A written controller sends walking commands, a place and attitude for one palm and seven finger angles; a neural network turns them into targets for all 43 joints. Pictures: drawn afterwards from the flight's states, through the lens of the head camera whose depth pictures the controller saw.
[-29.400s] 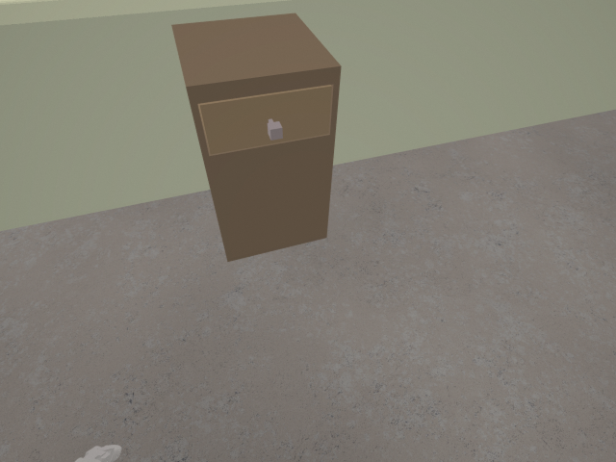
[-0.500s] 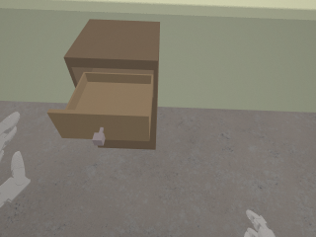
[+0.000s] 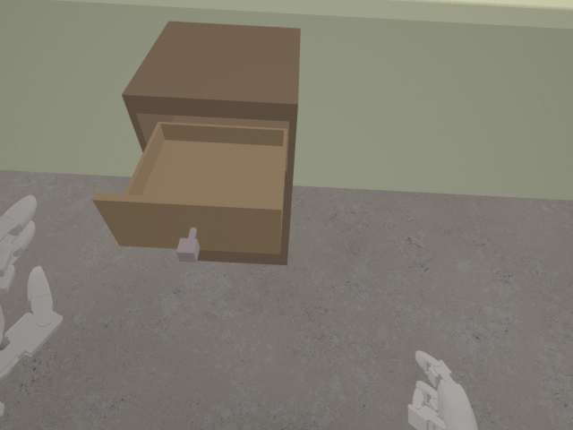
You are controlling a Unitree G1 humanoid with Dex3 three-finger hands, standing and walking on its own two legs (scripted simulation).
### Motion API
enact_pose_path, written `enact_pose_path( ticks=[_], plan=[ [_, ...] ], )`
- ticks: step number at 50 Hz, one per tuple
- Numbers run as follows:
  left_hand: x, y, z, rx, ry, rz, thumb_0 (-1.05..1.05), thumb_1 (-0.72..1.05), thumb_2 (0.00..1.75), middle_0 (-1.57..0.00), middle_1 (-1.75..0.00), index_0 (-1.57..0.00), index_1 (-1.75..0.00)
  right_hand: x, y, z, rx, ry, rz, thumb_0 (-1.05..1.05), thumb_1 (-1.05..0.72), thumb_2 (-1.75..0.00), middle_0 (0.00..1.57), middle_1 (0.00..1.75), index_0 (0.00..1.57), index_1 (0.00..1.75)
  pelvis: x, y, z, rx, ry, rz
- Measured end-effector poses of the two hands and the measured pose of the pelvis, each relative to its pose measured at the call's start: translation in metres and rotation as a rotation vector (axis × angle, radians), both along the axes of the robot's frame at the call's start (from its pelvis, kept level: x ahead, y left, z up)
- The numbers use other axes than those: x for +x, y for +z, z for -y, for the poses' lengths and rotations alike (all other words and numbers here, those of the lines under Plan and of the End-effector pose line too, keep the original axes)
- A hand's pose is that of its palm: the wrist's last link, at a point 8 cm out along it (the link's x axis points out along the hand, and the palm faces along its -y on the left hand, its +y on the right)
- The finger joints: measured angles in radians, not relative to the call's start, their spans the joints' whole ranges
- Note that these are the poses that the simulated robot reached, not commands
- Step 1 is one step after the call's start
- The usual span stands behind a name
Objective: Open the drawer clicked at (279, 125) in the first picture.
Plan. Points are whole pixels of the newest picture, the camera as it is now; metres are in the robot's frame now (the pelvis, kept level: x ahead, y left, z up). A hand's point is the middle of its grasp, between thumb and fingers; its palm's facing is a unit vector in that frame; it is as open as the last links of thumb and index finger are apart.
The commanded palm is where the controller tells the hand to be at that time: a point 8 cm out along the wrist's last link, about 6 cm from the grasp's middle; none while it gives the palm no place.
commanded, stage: stop stepping back and stand still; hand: left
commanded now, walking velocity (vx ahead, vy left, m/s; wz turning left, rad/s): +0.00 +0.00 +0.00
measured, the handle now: (190, 243) +0.49 +0.23 -0.15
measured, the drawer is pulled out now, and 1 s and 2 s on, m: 0.30 0.30 0.30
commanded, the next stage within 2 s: let the arm hang, fingers relaxed in 0.22 s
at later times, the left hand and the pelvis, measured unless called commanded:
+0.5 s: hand (121, 419) +0.15 +0.24 -0.09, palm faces +0.09 -0.92 -0.38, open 7.4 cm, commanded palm none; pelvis -0.01 +0.01 -0.01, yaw +1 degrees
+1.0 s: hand out of the picture -0.06 +0.16 -0.17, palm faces +0.05 -0.97 -0.22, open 7.3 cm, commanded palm none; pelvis -0.02 -0.02 +0.00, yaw +0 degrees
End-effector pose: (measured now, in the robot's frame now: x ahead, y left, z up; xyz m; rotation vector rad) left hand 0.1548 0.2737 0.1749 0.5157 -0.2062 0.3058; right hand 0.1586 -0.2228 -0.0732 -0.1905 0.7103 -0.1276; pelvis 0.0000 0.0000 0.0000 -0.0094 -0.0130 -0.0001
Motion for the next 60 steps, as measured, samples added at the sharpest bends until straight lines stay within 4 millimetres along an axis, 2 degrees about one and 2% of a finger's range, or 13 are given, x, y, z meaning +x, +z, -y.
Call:
enact_pose_path(
  ticks=[16, 17, 19, 21, 23, 26, 28, 30, 33, 37, 43, 49, 60],
  plan=[
    [-0.002, 0.000, -0.008, -0.002, -0.001, -0.020, 0.01, 0.89, 0.90, -0.21, -0.30, -0.22, -0.30, 0.008, 0.004, -0.004, -0.015, -0.004, -0.007, 0.01, -0.90, -0.89, 0.20, 0.30, 0.20, 0.30, 0.000, 0.001, -0.007, 0.001, 0.007, 0.001],
    [0.000, -0.008, -0.009, 0.016, -0.009, -0.040, 0.01, 0.89, 0.90, -0.21, -0.30, -0.21, -0.30, 0.008, 0.001, -0.003, -0.006, 0.015, -0.005, 0.01, -0.90, -0.89, 0.20, 0.30, 0.20, 0.30, -0.001, 0.000, -0.007, 0.000, 0.015, -0.008],
    [0.010, -0.051, -0.018, -0.012, 0.008, -0.197, 0.00, 0.89, 0.90, -0.20, -0.30, -0.21, -0.30, 0.005, -0.014, 0.000, 0.007, 0.055, -0.051, 0.01, -0.90, -0.89, 0.20, 0.30, 0.20, 0.30, -0.004, -0.004, -0.009, 0.007, 0.027, -0.024],
    [0.013, -0.114, -0.027, -0.109, 0.076, -0.436, 0.00, 0.89, 0.90, -0.20, -0.30, -0.21, -0.30, -0.003, -0.031, 0.003, 0.015, 0.066, -0.117, 0.01, -0.90, -0.89, 0.20, 0.30, 0.20, 0.30, -0.007, -0.007, -0.010, 0.014, 0.029, -0.027],
    [0.002, -0.179, -0.025, -0.215, 0.144, -0.693, 0.00, 0.90, 0.90, -0.20, -0.30, -0.20, -0.30, -0.016, -0.042, 0.007, 0.020, 0.055, -0.176, 0.01, -0.90, -0.89, 0.20, 0.30, 0.20, 0.30, -0.009, -0.009, -0.008, 0.018, 0.024, -0.019],
    [-0.038, -0.257, 0.001, -0.343, 0.180, -1.039, 0.00, 0.91, 0.90, -0.19, -0.30, -0.20, -0.30, -0.046, -0.050, 0.012, 0.020, 0.015, -0.268, 0.01, -0.90, -0.89, 0.20, 0.30, 0.20, 0.30, -0.011, -0.009, -0.004, 0.023, 0.012, -0.001],
    [-0.072, -0.291, 0.026, -0.413, 0.172, -1.224, 0.01, 0.91, 0.90, -0.19, -0.30, -0.20, -0.30, -0.072, -0.054, 0.015, 0.014, -0.015, -0.344, 0.01, -0.91, -0.89, 0.20, 0.30, 0.20, 0.30, -0.012, -0.007, -0.001, 0.022, 0.004, 0.010],
    [-0.107, -0.312, 0.052, -0.480, 0.160, -1.368, 0.01, 0.91, 0.90, -0.19, -0.30, -0.20, -0.30, -0.100, -0.057, 0.018, 0.008, -0.042, -0.433, 0.01, -0.91, -0.89, 0.20, 0.30, 0.20, 0.30, -0.013, -0.005, 0.002, 0.019, -0.001, 0.016],
    [-0.147, -0.321, 0.055, -0.526, 0.249, -1.458, 0.00, 0.99, 0.90, -0.20, -0.30, -0.21, -0.30, -0.144, -0.060, 0.020, 0.004, -0.064, -0.581, 0.01, -0.91, -0.89, 0.20, 0.30, 0.20, 0.30, -0.014, -0.002, 0.008, 0.013, 0.004, 0.018],
    [-0.190, -0.319, 0.054, -0.540, 0.315, -1.564, -0.01, 0.99, 0.90, -0.20, -0.30, -0.21, -0.30, -0.192, -0.064, 0.018, 0.020, -0.090, -0.740, 0.01, -0.91, -0.89, 0.20, 0.30, 0.20, 0.30, -0.015, 0.000, 0.012, 0.008, 0.010, 0.015],
    [-0.226, -0.311, 0.055, -0.532, 0.389, -1.653, 0.00, 0.94, 0.90, -0.20, -0.30, -0.21, -0.30, -0.234, -0.068, 0.007, 0.069, -0.122, -0.851, 0.01, -0.91, -0.89, 0.20, 0.30, 0.20, 0.30, -0.014, 0.001, 0.015, 0.008, 0.011, 0.015],
    [-0.222, -0.311, 0.063, -0.534, 0.387, -1.641, 0.00, 0.92, 0.90, -0.20, -0.30, -0.20, -0.30, -0.243, -0.073, -0.007, 0.117, -0.128, -0.858, 0.01, -0.91, -0.89, 0.20, 0.30, 0.20, 0.30, -0.015, 0.001, 0.017, 0.012, 0.009, 0.018],
    [-0.179, -0.318, 0.081, -0.544, 0.307, -1.533, 0.01, 0.93, 0.90, -0.20, -0.30, -0.20, -0.30, -0.219, -0.079, -0.017, 0.155, -0.127, -0.761, 0.00, -0.91, -0.89, 0.20, 0.30, 0.20, 0.30, -0.016, 0.000, 0.021, 0.016, 0.001, 0.022]
  ],
)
